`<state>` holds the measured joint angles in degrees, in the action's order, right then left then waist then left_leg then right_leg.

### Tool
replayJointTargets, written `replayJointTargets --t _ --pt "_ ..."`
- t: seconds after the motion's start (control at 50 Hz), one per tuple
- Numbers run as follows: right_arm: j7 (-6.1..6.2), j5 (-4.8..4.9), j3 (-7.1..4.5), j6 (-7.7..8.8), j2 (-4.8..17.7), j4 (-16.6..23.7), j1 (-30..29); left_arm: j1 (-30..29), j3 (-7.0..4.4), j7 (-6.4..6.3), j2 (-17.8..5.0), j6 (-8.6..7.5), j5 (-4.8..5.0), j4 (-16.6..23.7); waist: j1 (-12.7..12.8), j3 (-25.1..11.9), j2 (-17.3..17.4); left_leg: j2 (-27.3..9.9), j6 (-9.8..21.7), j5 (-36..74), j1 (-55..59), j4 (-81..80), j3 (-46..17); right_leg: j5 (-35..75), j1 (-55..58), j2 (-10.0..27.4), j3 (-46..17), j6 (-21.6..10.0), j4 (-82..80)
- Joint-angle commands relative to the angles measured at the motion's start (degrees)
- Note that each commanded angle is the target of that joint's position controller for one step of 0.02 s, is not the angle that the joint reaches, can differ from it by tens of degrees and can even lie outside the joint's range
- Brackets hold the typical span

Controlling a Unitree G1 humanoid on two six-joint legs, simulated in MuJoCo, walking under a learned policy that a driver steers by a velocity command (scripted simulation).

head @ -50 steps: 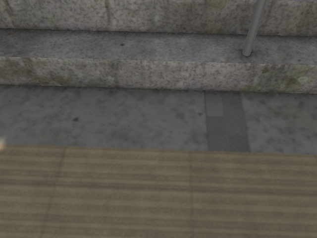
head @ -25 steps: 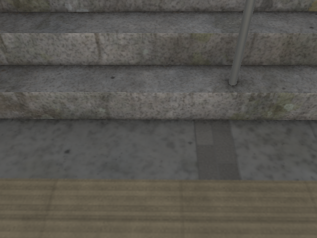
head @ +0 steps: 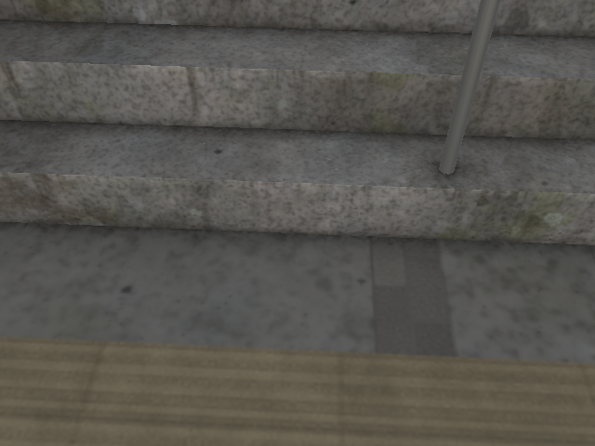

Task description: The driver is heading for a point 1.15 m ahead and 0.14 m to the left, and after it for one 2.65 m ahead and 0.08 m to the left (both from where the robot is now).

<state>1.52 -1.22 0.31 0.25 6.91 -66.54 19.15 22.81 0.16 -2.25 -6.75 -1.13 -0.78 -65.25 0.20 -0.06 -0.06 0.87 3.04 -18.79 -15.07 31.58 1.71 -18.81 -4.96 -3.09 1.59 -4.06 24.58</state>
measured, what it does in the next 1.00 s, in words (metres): walks ahead: left foot, then right foot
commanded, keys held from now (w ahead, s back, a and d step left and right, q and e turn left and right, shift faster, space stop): w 1.00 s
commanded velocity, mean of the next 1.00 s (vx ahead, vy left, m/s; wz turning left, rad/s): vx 0.43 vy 0.00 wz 0.00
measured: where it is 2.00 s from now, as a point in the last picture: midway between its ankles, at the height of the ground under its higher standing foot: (291, 358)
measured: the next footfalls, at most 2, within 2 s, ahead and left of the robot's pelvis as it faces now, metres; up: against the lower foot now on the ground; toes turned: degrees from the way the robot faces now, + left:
left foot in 0.22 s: +0.16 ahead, +0.13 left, +0.00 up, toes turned +4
right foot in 0.72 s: +0.50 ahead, -0.03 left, +0.00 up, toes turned -5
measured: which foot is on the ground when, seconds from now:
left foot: up 0.00-0.20, down 0.22-0.74, up 0.76-1.00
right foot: down 0.00-0.22, up 0.24-0.70, down 0.72-1.00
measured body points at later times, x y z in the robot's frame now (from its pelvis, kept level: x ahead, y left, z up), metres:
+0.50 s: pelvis +0.19 +0.06 +0.01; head +0.21 +0.08 +0.46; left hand +0.29 +0.30 -0.14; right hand +0.11 -0.15 -0.14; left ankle +0.12 +0.13 -0.74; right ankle +0.28 -0.07 -0.67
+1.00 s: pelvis +0.48 +0.03 +0.01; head +0.50 +0.02 +0.46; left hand +0.43 +0.27 -0.14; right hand +0.58 -0.21 -0.13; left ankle +0.57 +0.19 -0.67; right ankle +0.46 -0.02 -0.74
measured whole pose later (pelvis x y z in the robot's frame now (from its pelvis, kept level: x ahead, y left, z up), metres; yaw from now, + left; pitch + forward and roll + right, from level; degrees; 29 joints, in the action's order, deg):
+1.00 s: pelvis +0.48 +0.03 +0.01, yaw +0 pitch -1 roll -1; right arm -1.4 -2.1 -2.7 2.8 11.2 -54.4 9.8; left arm 23.5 -2.8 0.2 -10.1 -6.1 -0.7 -62.7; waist 1.2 2.5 1.6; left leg -6.7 3.1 -7.5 -35.6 56.2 0.3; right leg -10.1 -4.2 -5.4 6.4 -6.3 14.4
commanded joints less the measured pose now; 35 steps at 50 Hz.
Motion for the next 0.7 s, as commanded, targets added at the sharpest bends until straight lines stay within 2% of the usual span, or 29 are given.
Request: replayJointTargets --t 0.02,0.06,0.1,0.14,0.16,0.18,0.2,0.22,0.24,0.26,0.28,0.3,0.32,0.36,0.38,0.42,0.48,0.54,0.6,0.64,0.66,0.68,0.7 --pt "-0.91 -1.18 -0.74 1.13 2.90 5.13 -4.75 9.13 -2.34 0.00 -8.15 0.00 -0.22 -0.71 3.26 15.37 -7.59 -1.47 1.24 -5.20 -16.21 10.58 2.38 -26.66 -6.07 19.87 -24.28 -10.43 -18.29" --pt "-1.46 -0.90 -1.42 2.33 4.23 7.44 -7.37 9.98 -2.76 0.19 -8.45 -0.99 -1.04 -0.79 3.36 15.06 -5.45 -3.42 1.50 -6.10 -22.33 14.76 0.84 -17.82 -0.69 21.17 -24.60 -11.78 -18.04" --pt "-2.05 -0.29 -1.94 3.43 4.75 9.00 -8.57 9.36 -3.02 0.32 -8.70 -1.97 -1.01 -0.46 2.77 13.12 -4.20 -3.88 1.41 -4.90 -22.07 12.17 0.88 -9.08 2.62 19.81 -20.82 -10.93 -16.44" --pt "-2.53 0.28 -2.42 3.91 4.83 10.14 -8.91 8.25 -3.16 0.42 -9.08 -2.66 -0.84 -0.05 1.77 11.30 -4.91 -2.72 1.38 -2.72 -16.30 7.98 2.27 -2.84 1.22 18.05 -16.88 -9.73 -14.63" --pt "-2.71 0.51 -2.60 3.95 4.55 10.13 -7.39 7.17 -3.24 0.48 -9.42 -2.86 -0.62 0.22 0.47 10.57 -5.31 -1.79 1.49 -0.59 -11.13 5.05 3.43 -0.40 -1.42 17.13 -14.74 -8.97 -13.16" --pt "-2.77 0.74 -2.74 3.99 3.85 9.04 -3.35 5.12 -3.29 0.60 -9.69 -2.98 -0.19 0.70 -2.09 9.66 -4.90 -0.15 1.67 3.02 -2.35 0.66 5.19 2.11 -6.37 15.46 -11.70 -7.72 -10.26" --pt "-2.54 0.90 -3.42 4.03 4.40 6.74 2.86 4.08 -3.19 0.82 -9.65 -3.27 -0.11 1.11 -4.72 7.62 -3.21 2.44 1.83 4.02 8.52 -2.33 6.20 8.37 -11.53 12.98 -8.72 -6.27 -4.62" --pt "-1.94 0.62 -4.62 4.41 6.93 4.38 10.90 3.70 -2.74 1.19 -8.60 -3.88 -0.25 1.51 -8.11 3.54 1.08 -0.42 2.82 2.55 20.50 -4.79 1.34 13.19 -17.38 9.61 -4.18 -4.35 6.76" --pt "-1.16 -0.28 -6.21 4.65 13.52 3.48 19.91 2.88 -1.47 1.83 -4.11 -4.22 0.27 4.33 -10.82 -1.66 15.24 -16.85 7.72 -13.90 29.54 -16.37 -23.82 2.16 -28.39 2.15 3.62 -0.61 28.05" --pt "-1.21 -0.04 -6.05 3.69 13.55 2.05 21.78 1.97 -2.34 2.27 -6.56 -4.11 -0.97 5.44 -9.50 -0.83 15.42 -23.17 11.70 -18.94 26.65 -23.85 -40.34 -11.86 -35.04 -0.03 0.55 -1.08 40.37" --pt "-1.14 -0.09 -5.36 3.29 11.83 4.03 13.92 -0.90 -2.63 2.70 -6.97 -3.77 -1.56 6.40 -5.27 4.68 7.35 -22.48 11.10 -21.73 20.24 -22.84 -35.51 -7.05 -37.44 4.69 -2.39 -2.15 45.88" --pt "-1.49 0.10 -4.86 3.61 10.26 6.20 7.78 -2.92 -2.42 3.23 -6.08 -4.01 -1.41 6.89 -3.45 7.30 2.60 -20.43 9.95 -15.46 14.49 -23.45 -29.45 -0.73 -36.60 6.62 -3.04 -2.40 45.16" --pt "-1.65 0.23 -4.45 4.10 9.56 7.20 4.59 -2.94 -2.44 3.49 -5.19 -4.12 -1.05 6.82 -1.37 7.57 1.08 -17.81 8.55 -8.06 10.95 -24.28 -23.51 3.18 -33.74 7.96 -3.13 -2.13 42.70" --pt "-1.39 0.40 -3.30 5.09 6.87 6.82 4.43 -1.10 -2.69 3.78 -4.97 -3.14 -1.45 6.24 0.70 6.33 1.98 -14.06 7.00 4.25 9.29 -24.56 -15.24 5.85 -30.22 8.47 -1.83 -0.75 39.78" --pt "-1.19 0.41 -3.04 5.48 6.62 6.04 6.23 -1.42 -2.89 3.90 -5.25 -2.64 -1.39 6.50 0.89 6.02 2.50 -13.32 6.94 9.94 10.11 -24.22 -12.83 6.72 -30.59 8.12 -0.90 -0.31 39.09" --pt "-0.96 0.46 -2.74 5.87 6.97 4.75 9.32 -5.03 -3.17 4.03 -5.62 -1.87 -1.15 7.93 0.86 6.52 3.24 -12.42 6.99 18.90 11.85 -23.89 -9.27 8.77 -33.74 7.94 0.52 0.39 36.92" --pt "-0.92 0.30 -2.15 6.01 6.75 4.19 11.81 -14.01 -2.96 4.20 -5.34 -1.54 -0.99 11.32 -0.47 7.95 3.68 -11.51 7.34 26.59 12.36 -24.15 -6.23 12.59 -36.71 7.49 2.43 1.32 29.85" --pt "-0.78 0.33 -1.79 6.26 6.63 4.07 12.86 -21.96 -2.35 4.34 -4.51 -1.68 -0.37 14.23 -1.78 8.97 4.52 -10.51 6.97 31.55 11.84 -24.30 -3.77 16.85 -33.10 5.82 4.41 1.30 18.22" --pt "-0.38 0.28 -1.98 6.43 7.64 3.40 14.15 -25.54 -2.33 4.20 -5.24 -1.78 -0.10 15.78 -2.18 9.13 5.10 -11.85 7.04 36.44 15.00 -23.59 -3.05 17.48 -29.36 4.46 5.49 -0.38 11.45" --pt "-0.20 0.04 -2.19 6.51 8.38 3.31 13.14 -24.37 -2.78 3.79 -6.32 -2.12 -0.15 15.98 -0.71 7.98 4.89 -12.82 6.82 46.35 18.32 -19.83 -2.12 15.12 -25.73 3.10 5.75 -2.46 9.02" --pt "-0.06 -0.05 -2.41 6.52 9.07 3.35 12.33 -21.50 -3.21 3.43 -7.07 -2.39 -0.21 15.26 0.76 6.09 5.17 -13.03 6.40 54.43 19.88 -15.63 -1.49 12.88 -22.03 1.68 6.12 -3.58 8.56" --pt "0.06 -0.26 -2.67 6.35 9.84 3.32 11.67 -15.78 -3.86 3.01 -8.14 -2.76 -0.20 13.53 3.18 2.93 5.31 -12.89 5.90 60.60 20.96 -8.58 -0.92 10.74 -16.37 0.08 6.21 -4.70 7.82" --pt "0.02 -0.15 -2.87 6.00 10.39 3.48 10.76 -6.76 -4.66 2.56 -9.16 -3.24 -0.31 10.46 6.84 -1.59 4.35 -11.61 5.17 60.13 19.27 2.07 0.20 12.04 -6.57 -1.12 6.51 -5.84 4.04"
Keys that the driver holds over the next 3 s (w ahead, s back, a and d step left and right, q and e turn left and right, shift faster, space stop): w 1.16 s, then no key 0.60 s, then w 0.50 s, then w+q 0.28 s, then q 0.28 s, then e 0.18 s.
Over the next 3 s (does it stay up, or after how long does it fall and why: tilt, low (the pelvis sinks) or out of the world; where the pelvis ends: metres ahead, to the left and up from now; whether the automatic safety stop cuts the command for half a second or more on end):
stays up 1.00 0.11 -0.01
